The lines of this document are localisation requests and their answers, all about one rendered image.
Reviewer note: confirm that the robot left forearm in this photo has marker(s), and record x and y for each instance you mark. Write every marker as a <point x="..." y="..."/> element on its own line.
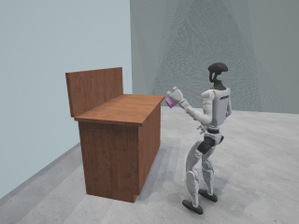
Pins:
<point x="193" y="112"/>

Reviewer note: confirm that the robot right shin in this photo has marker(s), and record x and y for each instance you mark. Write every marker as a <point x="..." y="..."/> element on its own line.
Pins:
<point x="208" y="176"/>

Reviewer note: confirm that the robot right hand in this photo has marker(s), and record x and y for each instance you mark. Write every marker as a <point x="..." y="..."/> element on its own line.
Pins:
<point x="204" y="128"/>

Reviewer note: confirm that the robot left upper arm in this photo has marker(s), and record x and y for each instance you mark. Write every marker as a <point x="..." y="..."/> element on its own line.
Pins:
<point x="207" y="99"/>

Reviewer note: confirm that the robot right upper arm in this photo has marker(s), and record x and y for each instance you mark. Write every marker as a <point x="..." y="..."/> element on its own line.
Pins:
<point x="229" y="105"/>

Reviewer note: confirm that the robot left hand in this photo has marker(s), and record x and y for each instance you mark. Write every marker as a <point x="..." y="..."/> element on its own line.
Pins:
<point x="177" y="95"/>

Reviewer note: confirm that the right robot foot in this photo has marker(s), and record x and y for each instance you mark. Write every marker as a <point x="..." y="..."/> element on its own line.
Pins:
<point x="212" y="197"/>

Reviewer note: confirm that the sponge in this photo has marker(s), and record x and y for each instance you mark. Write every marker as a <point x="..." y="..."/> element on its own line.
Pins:
<point x="170" y="102"/>

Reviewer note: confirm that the table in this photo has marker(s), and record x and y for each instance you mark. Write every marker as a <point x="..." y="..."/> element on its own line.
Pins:
<point x="119" y="133"/>

